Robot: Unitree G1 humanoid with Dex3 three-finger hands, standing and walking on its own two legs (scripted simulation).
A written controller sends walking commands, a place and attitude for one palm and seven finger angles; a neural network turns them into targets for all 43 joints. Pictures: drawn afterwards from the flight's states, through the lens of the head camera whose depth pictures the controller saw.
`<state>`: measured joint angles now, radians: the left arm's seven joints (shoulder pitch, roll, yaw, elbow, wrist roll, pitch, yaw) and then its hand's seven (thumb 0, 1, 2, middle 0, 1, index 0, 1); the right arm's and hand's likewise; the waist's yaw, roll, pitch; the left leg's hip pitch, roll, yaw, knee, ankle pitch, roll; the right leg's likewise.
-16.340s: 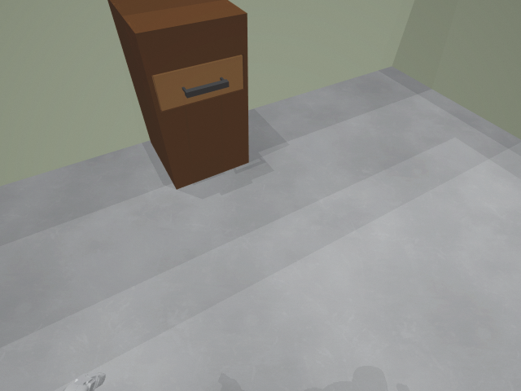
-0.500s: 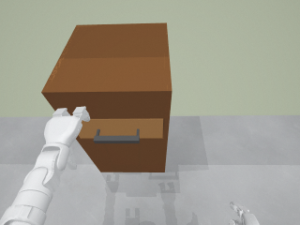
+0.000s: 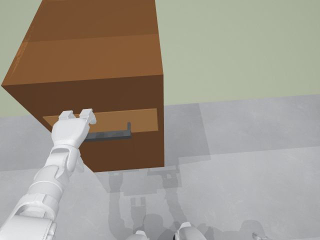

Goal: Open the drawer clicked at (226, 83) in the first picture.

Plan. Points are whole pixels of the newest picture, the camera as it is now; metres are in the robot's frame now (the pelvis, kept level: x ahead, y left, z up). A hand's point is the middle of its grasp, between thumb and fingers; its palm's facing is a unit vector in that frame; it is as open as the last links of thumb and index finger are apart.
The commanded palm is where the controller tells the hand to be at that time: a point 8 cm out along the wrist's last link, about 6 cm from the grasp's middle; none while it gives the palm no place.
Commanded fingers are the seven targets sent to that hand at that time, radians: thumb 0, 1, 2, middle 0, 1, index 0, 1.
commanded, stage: move the hooked fingers above the handle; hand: left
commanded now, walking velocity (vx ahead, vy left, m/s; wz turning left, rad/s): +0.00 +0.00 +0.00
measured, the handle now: (105, 131) +0.49 +0.21 -0.17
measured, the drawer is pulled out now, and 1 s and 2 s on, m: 0.00 0.00 0.00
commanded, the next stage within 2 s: none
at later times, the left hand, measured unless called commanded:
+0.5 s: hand (101, 134) +0.44 +0.20 -0.10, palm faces -0.03 -0.08 -1.00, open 13.8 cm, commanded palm +0.42 +0.22 -0.05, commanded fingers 0.00 -0.50 0.30 -0.30 -1.20 -0.30 -1.20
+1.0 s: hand (104, 136) +0.44 +0.19 -0.11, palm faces -0.10 -0.07 -0.99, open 13.8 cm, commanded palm +0.42 +0.21 -0.05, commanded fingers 0.00 -0.50 0.30 -0.30 -1.20 -0.30 -1.20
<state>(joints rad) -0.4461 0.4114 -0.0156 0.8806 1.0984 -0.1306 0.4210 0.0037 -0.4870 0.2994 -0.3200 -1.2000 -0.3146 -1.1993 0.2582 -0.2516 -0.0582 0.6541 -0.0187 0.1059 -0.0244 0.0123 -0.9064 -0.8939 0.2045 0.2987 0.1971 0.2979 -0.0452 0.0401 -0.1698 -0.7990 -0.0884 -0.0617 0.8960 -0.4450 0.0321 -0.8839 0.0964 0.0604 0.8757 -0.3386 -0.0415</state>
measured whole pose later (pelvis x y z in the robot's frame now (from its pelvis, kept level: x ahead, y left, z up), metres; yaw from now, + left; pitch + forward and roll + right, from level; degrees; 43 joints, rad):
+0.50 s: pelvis -0.01 +0.02 -0.05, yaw +0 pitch +29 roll -2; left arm -0.65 0.35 -0.02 1.04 1.18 -0.13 0.58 0.00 -0.49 0.30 -0.34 -1.21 -0.32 -1.20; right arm 0.26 -0.24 -0.05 0.71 -0.08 0.10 0.02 0.01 -0.91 -0.89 0.21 0.30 0.20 0.30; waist -0.11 0.05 -0.24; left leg -1.13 -0.10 -0.07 1.19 -0.56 0.05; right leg -1.19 0.09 0.02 1.12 -0.43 -0.02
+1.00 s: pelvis -0.02 +0.01 -0.06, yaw +1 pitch +29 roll -1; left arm -0.71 0.38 -0.06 1.09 1.13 -0.10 0.51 0.00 -0.49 0.30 -0.32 -1.20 -0.31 -1.20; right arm 0.27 -0.26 -0.03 0.68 -0.05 0.06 0.01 0.01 -0.90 -0.89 0.21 0.30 0.20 0.30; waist -0.12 0.05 -0.24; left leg -1.16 -0.10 -0.08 1.21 -0.55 0.03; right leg -1.23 0.10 0.01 1.15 -0.42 -0.04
